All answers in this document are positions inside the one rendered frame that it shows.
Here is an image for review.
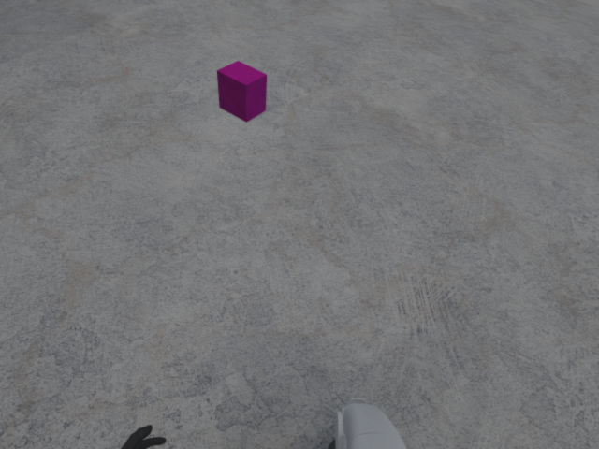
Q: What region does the robot left hand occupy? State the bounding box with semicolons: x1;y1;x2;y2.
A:
121;425;166;449

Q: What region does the carton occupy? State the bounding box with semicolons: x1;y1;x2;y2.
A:
217;61;267;122

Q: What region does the robot right thigh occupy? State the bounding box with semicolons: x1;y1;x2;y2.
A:
335;403;406;449

